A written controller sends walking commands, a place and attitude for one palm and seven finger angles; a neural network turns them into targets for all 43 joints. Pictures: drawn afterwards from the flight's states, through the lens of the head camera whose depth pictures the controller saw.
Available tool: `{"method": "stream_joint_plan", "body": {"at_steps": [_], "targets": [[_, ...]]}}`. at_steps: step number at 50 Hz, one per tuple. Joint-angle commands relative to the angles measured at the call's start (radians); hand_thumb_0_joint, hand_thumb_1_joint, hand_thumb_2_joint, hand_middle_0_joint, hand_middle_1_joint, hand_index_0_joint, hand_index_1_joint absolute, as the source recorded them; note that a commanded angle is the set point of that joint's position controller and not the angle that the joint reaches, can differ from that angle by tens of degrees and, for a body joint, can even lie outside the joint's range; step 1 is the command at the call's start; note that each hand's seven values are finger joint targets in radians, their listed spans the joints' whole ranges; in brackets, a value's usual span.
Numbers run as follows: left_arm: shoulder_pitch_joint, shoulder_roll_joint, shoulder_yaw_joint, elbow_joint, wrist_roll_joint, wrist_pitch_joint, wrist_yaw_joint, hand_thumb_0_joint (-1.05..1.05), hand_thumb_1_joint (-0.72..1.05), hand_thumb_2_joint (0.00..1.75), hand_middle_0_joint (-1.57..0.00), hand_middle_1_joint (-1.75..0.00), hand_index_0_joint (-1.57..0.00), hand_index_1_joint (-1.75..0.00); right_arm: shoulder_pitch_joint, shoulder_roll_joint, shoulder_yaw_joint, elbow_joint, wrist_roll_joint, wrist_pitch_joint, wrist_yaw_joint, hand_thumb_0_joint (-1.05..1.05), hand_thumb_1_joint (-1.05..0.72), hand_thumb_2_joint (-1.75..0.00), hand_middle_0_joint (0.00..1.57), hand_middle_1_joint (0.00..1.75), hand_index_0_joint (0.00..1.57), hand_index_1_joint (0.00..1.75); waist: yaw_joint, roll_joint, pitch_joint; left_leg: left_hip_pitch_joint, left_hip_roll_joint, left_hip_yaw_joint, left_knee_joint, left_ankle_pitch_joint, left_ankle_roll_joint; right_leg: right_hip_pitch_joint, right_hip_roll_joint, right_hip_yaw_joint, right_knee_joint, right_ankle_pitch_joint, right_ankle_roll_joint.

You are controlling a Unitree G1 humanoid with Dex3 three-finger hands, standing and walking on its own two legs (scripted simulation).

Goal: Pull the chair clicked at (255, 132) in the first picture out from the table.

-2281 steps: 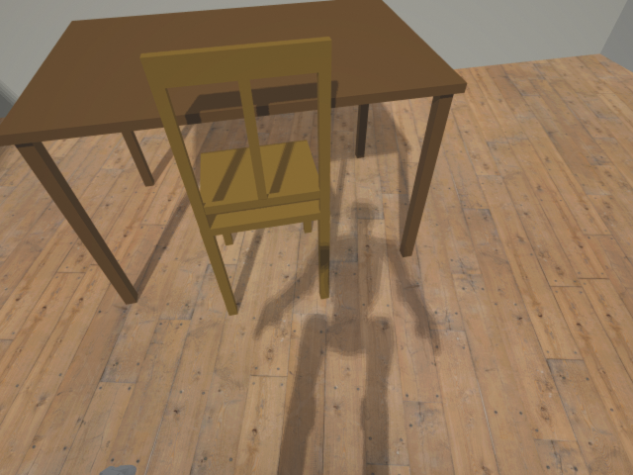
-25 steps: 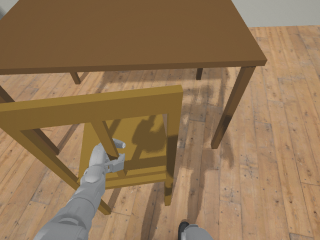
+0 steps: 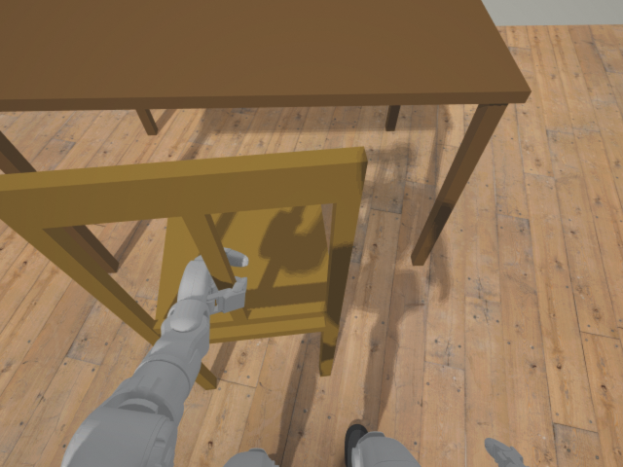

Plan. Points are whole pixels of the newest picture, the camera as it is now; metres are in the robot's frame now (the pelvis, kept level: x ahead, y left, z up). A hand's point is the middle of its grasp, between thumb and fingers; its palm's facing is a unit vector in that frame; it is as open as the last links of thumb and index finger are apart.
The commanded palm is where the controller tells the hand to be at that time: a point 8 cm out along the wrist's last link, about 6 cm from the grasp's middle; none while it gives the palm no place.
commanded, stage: step backward, pulling the chair out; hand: left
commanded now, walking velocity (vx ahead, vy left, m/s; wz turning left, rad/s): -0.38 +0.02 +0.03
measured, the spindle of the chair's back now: (222, 275) +0.38 +0.13 -0.05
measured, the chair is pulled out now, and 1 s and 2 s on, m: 0.26 0.37 0.47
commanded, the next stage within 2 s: none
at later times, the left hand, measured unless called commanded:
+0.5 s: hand (230, 327) +0.30 +0.12 -0.06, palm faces -0.04 -0.99 -0.16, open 5.7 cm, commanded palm +0.30 +0.17 -0.05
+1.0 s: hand (225, 367) +0.25 +0.12 -0.06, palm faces -0.01 -0.99 -0.16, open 5.7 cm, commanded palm +0.26 +0.18 -0.06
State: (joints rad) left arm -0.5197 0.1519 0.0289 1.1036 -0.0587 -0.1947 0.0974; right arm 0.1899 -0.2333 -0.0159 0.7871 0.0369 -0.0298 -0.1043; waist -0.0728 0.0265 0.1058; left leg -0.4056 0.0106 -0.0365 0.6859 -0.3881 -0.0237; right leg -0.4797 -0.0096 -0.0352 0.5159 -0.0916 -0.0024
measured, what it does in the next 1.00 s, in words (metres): steps on the spot: right foot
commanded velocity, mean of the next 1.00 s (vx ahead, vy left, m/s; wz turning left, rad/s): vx -0.38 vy -0.02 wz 0.05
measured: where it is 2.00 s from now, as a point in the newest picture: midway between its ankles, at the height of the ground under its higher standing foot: outside the picture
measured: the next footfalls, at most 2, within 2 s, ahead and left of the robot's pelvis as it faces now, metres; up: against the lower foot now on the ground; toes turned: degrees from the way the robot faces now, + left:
right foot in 0.22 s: +0.08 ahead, -0.12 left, +0.00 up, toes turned -2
left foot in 1.04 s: -0.14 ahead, +0.12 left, +0.00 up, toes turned +2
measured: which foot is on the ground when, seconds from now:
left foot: down 0.00-0.80, up 0.82-1.00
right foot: down 0.00-0.10, up 0.12-0.20, down 0.22-1.00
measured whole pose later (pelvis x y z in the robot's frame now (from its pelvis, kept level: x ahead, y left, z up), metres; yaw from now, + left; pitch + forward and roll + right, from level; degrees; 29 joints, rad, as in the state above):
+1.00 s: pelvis -0.09 +0.01 +0.00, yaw +1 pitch +4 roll +0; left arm -0.46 0.12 0.01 1.11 -0.03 -0.21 0.10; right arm 0.26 -0.28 -0.01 0.82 0.03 -0.06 -0.10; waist -0.07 0.00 0.04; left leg -0.29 -0.02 0.00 0.71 -0.49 -0.02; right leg -0.48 -0.05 -0.05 0.45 -0.03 0.00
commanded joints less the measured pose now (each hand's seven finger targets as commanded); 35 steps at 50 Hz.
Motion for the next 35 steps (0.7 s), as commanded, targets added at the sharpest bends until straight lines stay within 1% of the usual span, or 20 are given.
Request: {"method": "stream_joint_plan", "body": {"at_steps": [1,3,4,6,7,9,11,13,14,15,18,20,22,23,24,25,26,28,32,35], "targets": [[-0.222,0.179,0.001,-0.199,0.035,-0.065,0.009,0.00,0.90,0.90,-0.50,-1.45,-0.50,-1.45,0.082,-0.151,-0.030,-0.084,-0.005,-0.021,-0.015,0.00,-0.90,-0.90,0.20,0.30,0.20,0.30,0.025,-0.114,-0.467,0.146,0.019,-0.006,-0.141,0.021,0.010,0.270,-0.221,0.129,-0.152,0.038,-0.044],[-0.224,0.157,-0.015,-0.250,0.038,-0.074,0.010,0.00,0.90,0.90,-0.50,-1.45,-0.50,-1.45,0.056,-0.172,-0.031,-0.117,-0.012,-0.016,-0.021,0.00,-0.90,-0.90,0.20,0.30,0.20,0.30,0.032,0.074,-0.445,0.121,0.127,-0.111,-0.272,0.285,0.051,0.259,-0.065,0.040,-0.011,-0.018,0.024],[-0.225,0.160,-0.016,-0.272,0.031,-0.069,0.013,0.00,0.90,0.90,-0.50,-1.45,-0.50,-1.45,0.038,-0.175,-0.034,-0.130,-0.009,-0.012,-0.021,0.00,-0.90,-0.90,0.20,0.30,0.20,0.30,0.042,0.164,-0.415,0.089,0.193,-0.149,-0.316,0.350,0.078,0.263,-0.022,0.022,0.086,-0.064,0.028],[-0.278,0.116,-0.048,-0.322,0.027,-0.060,0.005,0.00,0.90,0.90,-0.50,-1.45,-0.50,-1.45,0.012,-0.145,-0.026,-0.161,-0.018,-0.013,-0.008,0.00,-0.90,-0.90,0.20,0.30,0.20,0.30,0.053,0.192,-0.364,-0.002,0.252,-0.183,-0.336,0.306,0.107,0.269,-0.007,0.042,0.184,-0.214,0.012],[-0.292,0.112,-0.044,-0.322,0.026,-0.057,0.006,0.00,0.90,0.90,-0.50,-1.45,-0.50,-1.45,0.020,-0.139,-0.026,-0.153,-0.021,-0.016,-0.009,0.00,-0.90,-0.90,0.20,0.30,0.20,0.30,0.051,0.175,-0.347,0.021,0.260,-0.179,-0.309,0.383,0.111,0.251,-0.008,0.045,0.184,-0.211,0.006],[-0.294,0.151,-0.013,-0.292,0.022,-0.054,0.011,0.00,0.90,0.90,-0.50,-1.45,-0.50,-1.45,0.071,-0.153,-0.043,-0.118,-0.022,-0.021,-0.010,0.00,-0.90,-0.90,0.20,0.30,0.20,0.30,0.037,0.099,-0.373,0.164,0.243,-0.145,-0.204,0.613,0.098,0.226,-0.003,0.050,0.093,-0.065,0.006],[-0.307,0.123,-0.039,-0.267,0.034,-0.067,0.008,0.00,0.90,0.90,-0.50,-1.45,-0.50,-1.45,0.082,-0.151,-0.048,-0.100,-0.023,-0.031,-0.001,0.00,-0.90,-0.90,0.20,0.30,0.20,0.30,0.028,0.084,-0.396,0.234,0.203,-0.098,-0.117,0.711,0.058,0.239,-0.042,0.071,-0.002,0.175,-0.008],[-0.320,0.160,-0.028,-0.271,0.042,-0.085,0.010,0.00,0.90,0.90,-0.50,-1.45,-0.50,-1.45,0.092,-0.153,-0.052,-0.087,-0.022,-0.034,-0.005,0.00,-0.90,-0.90,0.20,0.30,0.20,0.30,0.015,0.073,-0.439,0.211,0.159,-0.044,-0.104,0.624,0.016,0.286,-0.083,0.099,-0.016,0.347,-0.020],[-0.285,0.200,0.001,-0.228,0.035,-0.081,0.016,0.00,0.90,0.90,-0.50,-1.45,-0.50,-1.45,0.100,-0.165,-0.062,-0.073,-0.013,-0.031,-0.014,0.00,-0.90,-0.90,0.20,0.30,0.20,0.30,0.015,0.005,-0.460,0.197,0.137,-0.020,-0.076,0.577,0.003,0.317,-0.112,0.117,-0.017,0.423,-0.032],[-0.282,0.200,0.000,-0.219,0.036,-0.085,0.016,0.00,0.90,0.90,-0.50,-1.45,-0.50,-1.45,0.100,-0.156,-0.063,-0.073,-0.009,-0.033,-0.014,0.00,-0.90,-0.90,0.20,0.30,0.20,0.30,0.012,-0.013,-0.494,0.194,0.109,0.004,-0.048,0.498,-0.010,0.324,-0.152,0.147,-0.025,0.460,-0.046],[-0.259,0.229,0.018,-0.201,0.034,-0.096,0.014,0.00,0.90,0.90,-0.50,-1.45,-0.50,-1.45,0.066,-0.140,-0.055,-0.081,-0.006,-0.039,-0.019,0.00,-0.90,-0.90,0.20,0.30,0.20,0.30,0.026,-0.092,-0.480,0.143,0.028,0.020,0.012,0.069,-0.014,0.288,-0.237,0.204,-0.143,0.253,-0.064],[-0.232,0.232,0.018,-0.186,0.027,-0.083,0.014,0.00,0.90,0.90,-0.50,-1.45,-0.50,-1.45,0.061,-0.143,-0.049,-0.079,-0.001,-0.039,-0.020,0.00,-0.90,-0.90,0.20,0.30,0.20,0.30,0.034,-0.108,-0.444,0.148,0.017,0.014,-0.001,-0.013,-0.003,0.232,-0.250,0.200,-0.189,0.049,-0.066],[-0.236,0.211,0.008,-0.201,0.032,-0.086,0.014,0.00,0.90,0.90,-0.50,-1.45,-0.50,-1.45,0.056,-0.145,-0.039,-0.084,-0.006,-0.044,-0.019,0.00,-0.90,-0.90,0.20,0.30,0.20,0.30,0.026,-0.106,-0.422,0.181,0.027,0.007,-0.080,0.056,0.010,0.197,-0.207,0.149,-0.190,-0.057,-0.040],[-0.237,0.205,0.004,-0.212,0.034,-0.089,0.016,0.00,0.90,0.90,-0.50,-1.45,-0.50,-1.45,0.056,-0.154,-0.035,-0.086,-0.009,-0.047,-0.021,0.00,-0.90,-0.90,0.20,0.30,0.20,0.30,0.023,-0.066,-0.421,0.186,0.057,-0.025,-0.159,0.161,0.024,0.184,-0.157,0.110,-0.157,-0.104,-0.015],[-0.234,0.205,0.003,-0.225,0.036,-0.091,0.019,0.00,0.90,0.90,-0.50,-1.45,-0.50,-1.45,0.045,-0.173,-0.037,-0.093,-0.014,-0.048,-0.025,0.00,-0.90,-0.90,0.20,0.30,0.20,0.30,0.025,0.051,-0.399,0.184,0.111,-0.087,-0.244,0.245,0.046,0.174,-0.079,0.065,-0.092,-0.135,0.015],[-0.235,0.186,-0.007,-0.245,0.032,-0.092,0.020,0.00,0.90,0.90,-0.50,-1.45,-0.50,-1.45,0.033,-0.167,-0.034,-0.111,-0.012,-0.044,-0.022,0.00,-0.90,-0.90,0.20,0.30,0.20,0.30,0.037,0.115,-0.394,0.121,0.174,-0.148,-0.296,0.280,0.076,0.218,-0.022,0.044,0.018,-0.151,0.026],[-0.246,0.162,-0.025,-0.266,0.025,-0.089,0.017,0.00,0.90,0.90,-0.50,-1.45,-0.50,-1.45,0.019,-0.156,-0.036,-0.131,-0.008,-0.043,-0.016,0.00,-0.90,-0.90,0.20,0.30,0.20,0.30,0.049,0.133,-0.387,0.066,0.219,-0.181,-0.324,0.234,0.100,0.250,-0.004,0.056,0.080,-0.206,0.018],[-0.295,0.137,-0.041,-0.304,0.022,-0.083,0.012,0.00,0.90,0.90,-0.50,-1.45,-0.50,-1.45,0.005,-0.145,-0.027,-0.146,-0.012,-0.049,-0.013,0.00,-0.90,-0.90,0.20,0.30,0.20,0.30,0.048,0.166,-0.346,0.009,0.253,-0.206,-0.353,0.133,0.118,0.242,0.004,0.064,0.138,-0.271,0.003],[-0.287,0.154,-0.022,-0.276,0.024,-0.077,0.007,0.00,0.90,0.90,-0.50,-1.45,-0.50,-1.45,0.068,-0.153,-0.044,-0.104,-0.019,-0.056,-0.013,0.00,-0.90,-0.90,0.20,0.30,0.20,0.30,0.027,0.159,-0.398,0.158,0.249,-0.161,-0.235,0.415,0.121,0.246,0.013,0.064,0.058,-0.172,0.012],[-0.278,0.172,-0.018,-0.254,0.026,-0.064,0.000,0.00,0.90,0.90,-0.50,-1.45,-0.50,-1.45,0.061,-0.155,-0.049,-0.099,-0.014,-0.062,-0.015,0.00,-0.90,-0.90,0.20,0.30,0.20,0.30,0.028,0.139,-0.369,0.069,0.214,-0.111,-0.221,0.295,0.094,0.310,-0.008,0.077,0.025,-0.108,0.008]]}}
